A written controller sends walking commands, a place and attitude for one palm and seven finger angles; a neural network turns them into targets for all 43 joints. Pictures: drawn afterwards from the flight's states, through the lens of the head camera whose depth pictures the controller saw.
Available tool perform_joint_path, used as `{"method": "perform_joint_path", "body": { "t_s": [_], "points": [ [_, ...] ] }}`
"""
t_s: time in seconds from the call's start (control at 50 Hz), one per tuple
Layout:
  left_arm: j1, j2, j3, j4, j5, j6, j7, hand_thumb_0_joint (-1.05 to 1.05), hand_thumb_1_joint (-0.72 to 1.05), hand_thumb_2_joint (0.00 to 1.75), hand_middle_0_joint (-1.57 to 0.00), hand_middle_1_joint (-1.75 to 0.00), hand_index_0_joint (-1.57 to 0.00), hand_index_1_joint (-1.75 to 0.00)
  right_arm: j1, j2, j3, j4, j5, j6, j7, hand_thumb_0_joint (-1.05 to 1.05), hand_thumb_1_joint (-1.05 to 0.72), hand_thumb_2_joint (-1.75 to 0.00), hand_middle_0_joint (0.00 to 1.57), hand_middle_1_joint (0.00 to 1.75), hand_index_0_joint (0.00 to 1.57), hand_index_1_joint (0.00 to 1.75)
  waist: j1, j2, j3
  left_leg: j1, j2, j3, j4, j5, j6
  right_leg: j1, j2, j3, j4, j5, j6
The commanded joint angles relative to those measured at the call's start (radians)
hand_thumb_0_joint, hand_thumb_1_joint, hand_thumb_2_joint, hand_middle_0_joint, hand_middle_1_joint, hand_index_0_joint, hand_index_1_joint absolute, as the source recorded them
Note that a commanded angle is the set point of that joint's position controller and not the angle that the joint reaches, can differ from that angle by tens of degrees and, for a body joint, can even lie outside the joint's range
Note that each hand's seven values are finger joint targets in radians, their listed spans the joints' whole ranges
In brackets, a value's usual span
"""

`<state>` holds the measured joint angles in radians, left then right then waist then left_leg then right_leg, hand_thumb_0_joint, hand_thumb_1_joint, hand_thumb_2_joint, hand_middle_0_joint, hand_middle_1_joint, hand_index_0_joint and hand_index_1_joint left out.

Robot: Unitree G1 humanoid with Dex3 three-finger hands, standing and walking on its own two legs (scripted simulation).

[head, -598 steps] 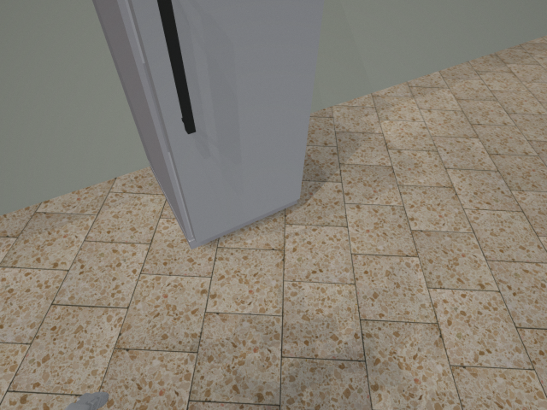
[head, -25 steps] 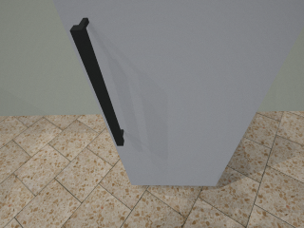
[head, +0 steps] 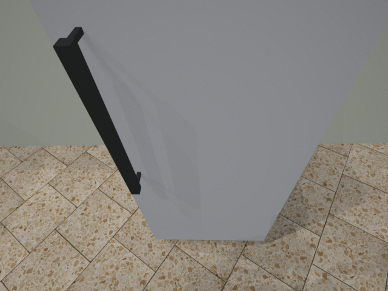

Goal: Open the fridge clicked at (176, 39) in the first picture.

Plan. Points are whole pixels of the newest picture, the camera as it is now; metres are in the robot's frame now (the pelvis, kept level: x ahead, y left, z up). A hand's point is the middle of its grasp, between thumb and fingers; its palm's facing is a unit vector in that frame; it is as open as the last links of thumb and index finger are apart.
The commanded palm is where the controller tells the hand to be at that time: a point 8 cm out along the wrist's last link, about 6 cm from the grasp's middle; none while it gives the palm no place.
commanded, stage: come to a stop and stand still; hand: left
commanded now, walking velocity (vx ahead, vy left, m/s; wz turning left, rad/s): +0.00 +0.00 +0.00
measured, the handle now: (114, 133) +0.40 +0.19 +0.11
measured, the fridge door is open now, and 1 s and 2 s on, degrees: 0 0 0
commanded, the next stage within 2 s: look again from close up in 0.46 s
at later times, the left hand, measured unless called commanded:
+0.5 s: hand out of the picture +0.01 +0.16 -0.17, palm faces +0.02 -0.97 -0.22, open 7.3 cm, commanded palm none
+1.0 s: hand out of the picture +0.01 +0.17 -0.17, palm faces +0.02 -0.98 -0.21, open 7.3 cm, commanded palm none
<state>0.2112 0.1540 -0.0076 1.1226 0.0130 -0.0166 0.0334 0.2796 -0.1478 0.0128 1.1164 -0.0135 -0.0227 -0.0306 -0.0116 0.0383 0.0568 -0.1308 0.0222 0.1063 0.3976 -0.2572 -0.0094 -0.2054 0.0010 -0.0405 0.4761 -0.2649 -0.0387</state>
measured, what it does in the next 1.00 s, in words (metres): stands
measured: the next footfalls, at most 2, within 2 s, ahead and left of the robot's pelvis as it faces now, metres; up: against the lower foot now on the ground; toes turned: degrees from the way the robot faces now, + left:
none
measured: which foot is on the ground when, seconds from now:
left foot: down 0.00-1.00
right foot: down 0.00-1.00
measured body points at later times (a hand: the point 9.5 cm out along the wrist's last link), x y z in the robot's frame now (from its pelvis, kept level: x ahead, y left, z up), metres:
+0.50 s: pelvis +0.01 -0.02 +0.00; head +0.03 -0.03 +0.45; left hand +0.01 +0.21 -0.15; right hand +0.01 -0.23 -0.17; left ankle -0.03 +0.12 -0.74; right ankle -0.01 -0.09 -0.74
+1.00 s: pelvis +0.00 -0.01 +0.00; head +0.03 -0.02 +0.45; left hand +0.01 +0.22 -0.15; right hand -0.01 -0.22 -0.17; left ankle -0.03 +0.12 -0.74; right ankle -0.01 -0.09 -0.74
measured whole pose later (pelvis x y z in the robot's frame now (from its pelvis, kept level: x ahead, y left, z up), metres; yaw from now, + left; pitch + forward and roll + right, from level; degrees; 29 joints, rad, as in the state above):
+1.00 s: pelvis +0.00 -0.01 +0.00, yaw +1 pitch -1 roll +1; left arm 0.24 0.15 0.00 1.14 0.01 -0.02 0.03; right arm 0.28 -0.13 0.01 1.15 -0.01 -0.02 -0.04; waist 0.00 0.01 0.06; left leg -0.11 0.04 0.09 0.37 -0.25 -0.03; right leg -0.16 0.02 -0.06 0.42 -0.25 -0.06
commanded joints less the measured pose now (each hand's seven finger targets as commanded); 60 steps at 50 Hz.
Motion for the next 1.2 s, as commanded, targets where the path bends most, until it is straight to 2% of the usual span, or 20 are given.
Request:
{"method": "perform_joint_path", "body": {
  "t_s": [0.0,0.12,0.2,0.32,0.5,0.52,0.6,0.64,0.72,0.76,0.8,0.88,1.18],
  "points": [
    [0.059,0.110,0.021,-0.030,-0.002,-0.018,0.005,0.00,0.90,0.90,-0.20,-0.30,-0.20,-0.30,0.080,-0.075,-0.017,-0.016,-0.003,-0.007,-0.003,0.00,-0.90,-0.90,0.20,0.30,0.20,0.30,0.006,-0.048,-0.024,-0.004,0.091,-0.080,-0.058,0.149,0.026,0.023,-0.121,0.116,-0.087,0.285,-0.019],
    [0.069,0.112,0.023,-0.028,-0.001,-0.021,0.005,0.00,0.90,0.90,-0.20,-0.30,-0.20,-0.30,0.067,-0.070,-0.019,-0.013,-0.003,-0.005,-0.005,0.00,-0.90,-0.90,0.20,0.30,0.20,0.30,0.008,-0.044,-0.013,0.009,0.093,-0.075,-0.058,0.155,0.023,0.027,-0.118,0.118,-0.102,0.310,-0.021],
    [0.072,0.118,0.023,-0.025,-0.003,-0.023,0.005,0.00,0.90,0.90,-0.20,-0.30,-0.20,-0.30,0.064,-0.080,-0.019,-0.012,-0.003,-0.004,-0.005,0.00,-0.90,-0.90,0.20,0.30,0.20,0.30,0.006,-0.046,-0.028,0.013,0.090,-0.071,-0.054,0.146,0.017,0.043,-0.124,0.126,-0.111,0.328,-0.022],
    [0.086,0.116,0.024,-0.023,-0.002,-0.026,0.006,0.00,0.90,0.90,-0.20,-0.30,-0.20,-0.30,0.062,-0.074,-0.020,-0.009,-0.002,-0.004,-0.007,0.00,-0.90,-0.90,0.20,0.30,0.20,0.30,0.008,-0.057,-0.033,0.022,0.092,-0.068,-0.049,0.164,0.014,0.065,-0.125,0.118,-0.112,0.402,-0.020],
    [0.080,0.114,0.025,-0.023,-0.004,-0.022,0.005,0.00,0.90,0.90,-0.20,-0.30,-0.20,-0.30,0.070,-0.072,-0.019,0.002,-0.003,-0.001,-0.007,0.00,-0.90,-0.90,0.20,0.30,0.20,0.30,0.009,-0.038,0.006,-0.003,0.091,-0.072,-0.064,0.121,0.011,0.043,-0.119,0.123,-0.139,0.284,-0.020],
    [0.082,0.110,0.026,-0.025,-0.002,-0.022,0.005,0.00,0.90,0.90,-0.20,-0.30,-0.20,-0.30,0.071,-0.064,-0.018,0.003,-0.003,-0.002,-0.008,0.00,-0.90,-0.90,0.20,0.30,0.20,0.30,0.011,-0.039,0.017,0.000,0.093,-0.074,-0.069,0.125,0.013,0.039,-0.115,0.118,-0.138,0.281,-0.021],
    [0.082,0.112,0.026,-0.024,-0.005,-0.022,0.004,0.00,0.90,0.90,-0.20,-0.30,-0.20,-0.30,0.075,-0.070,-0.019,0.005,-0.004,-0.004,-0.008,0.00,-0.90,-0.90,0.20,0.30,0.20,0.30,0.012,-0.038,-0.007,0.002,0.094,-0.076,-0.066,0.136,0.014,0.050,-0.119,0.115,-0.135,0.281,-0.020],
    [0.082,0.110,0.027,-0.025,-0.004,-0.024,0.004,0.00,0.90,0.90,-0.20,-0.30,-0.20,-0.30,0.080,-0.070,-0.019,0.007,-0.003,-0.007,-0.008,0.00,-0.90,-0.90,0.20,0.30,0.20,0.30,0.013,-0.036,-0.015,0.002,0.094,-0.078,-0.064,0.159,0.015,0.063,-0.118,0.109,-0.126,0.316,-0.019],
    [0.085,0.105,0.026,-0.024,-0.002,-0.023,0.005,0.00,0.90,0.90,-0.20,-0.30,-0.20,-0.30,0.081,-0.060,-0.019,0.011,-0.002,-0.005,-0.009,0.00,-0.90,-0.90,0.20,0.30,0.20,0.30,0.015,-0.055,0.004,-0.002,0.095,-0.078,-0.073,0.140,0.015,0.053,-0.116,0.108,-0.132,0.291,-0.019],
    [0.085,0.105,0.027,-0.023,-0.005,-0.022,0.005,0.00,0.90,0.90,-0.20,-0.30,-0.20,-0.30,0.084,-0.064,-0.018,0.014,-0.003,-0.006,-0.009,0.00,-0.90,-0.90,0.20,0.30,0.20,0.30,0.014,-0.035,-0.004,-0.003,0.095,-0.082,-0.072,0.141,0.016,0.054,-0.118,0.110,-0.131,0.275,-0.020],
    [0.083,0.103,0.026,-0.021,-0.004,-0.020,0.004,0.00,0.90,0.90,-0.20,-0.30,-0.20,-0.30,0.083,-0.064,-0.019,0.015,-0.003,-0.005,-0.008,0.00,-0.90,-0.90,0.20,0.30,0.20,0.30,0.013,-0.042,0.012,-0.008,0.095,-0.081,-0.077,0.119,0.015,0.036,-0.115,0.109,-0.138,0.229,-0.020],
    [0.086,0.103,0.027,-0.021,-0.004,-0.022,0.004,0.00,0.90,0.90,-0.20,-0.30,-0.20,-0.30,0.087,-0.063,-0.019,0.017,-0.003,-0.008,-0.008,0.00,-0.90,-0.90,0.20,0.30,0.20,0.30,0.015,-0.032,-0.006,-0.003,0.096,-0.083,-0.076,0.146,0.018,0.049,-0.117,0.105,-0.130,0.252,-0.019],
    [0.092,0.097,0.025,-0.013,-0.003,-0.022,0.004,0.00,0.90,0.90,-0.20,-0.30,-0.20,-0.30,0.076,-0.066,-0.020,0.019,-0.002,-0.009,-0.009,0.00,-0.90,-0.90,0.20,0.30,0.20,0.30,0.016,-0.034,0.006,-0.006,0.097,-0.096,-0.081,0.147,0.022,0.037,-0.118,0.103,-0.134,0.229,-0.017]
  ]
}}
